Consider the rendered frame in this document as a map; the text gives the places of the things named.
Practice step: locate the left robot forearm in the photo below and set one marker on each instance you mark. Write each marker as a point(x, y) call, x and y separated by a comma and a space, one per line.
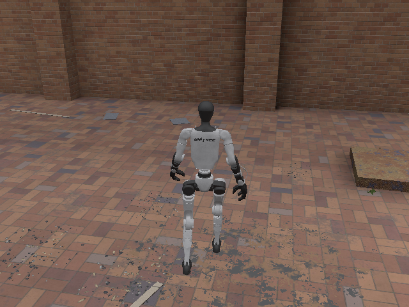
point(175, 164)

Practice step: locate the right robot forearm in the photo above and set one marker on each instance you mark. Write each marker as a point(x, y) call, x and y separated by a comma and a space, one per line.
point(237, 173)

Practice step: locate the robot right thigh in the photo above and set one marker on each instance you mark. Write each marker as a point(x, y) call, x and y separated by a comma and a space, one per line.
point(219, 187)

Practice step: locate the robot left hand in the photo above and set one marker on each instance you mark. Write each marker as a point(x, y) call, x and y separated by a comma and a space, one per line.
point(178, 172)

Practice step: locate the left robot upper arm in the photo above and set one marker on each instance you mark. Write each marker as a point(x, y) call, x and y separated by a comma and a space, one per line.
point(182, 142)

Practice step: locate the robot right hand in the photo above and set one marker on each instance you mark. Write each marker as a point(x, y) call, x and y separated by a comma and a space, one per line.
point(243, 191)

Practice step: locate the right robot foot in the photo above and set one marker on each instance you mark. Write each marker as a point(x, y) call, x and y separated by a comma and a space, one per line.
point(216, 248)

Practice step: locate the right robot upper arm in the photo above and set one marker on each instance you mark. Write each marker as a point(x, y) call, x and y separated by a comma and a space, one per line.
point(228, 145)

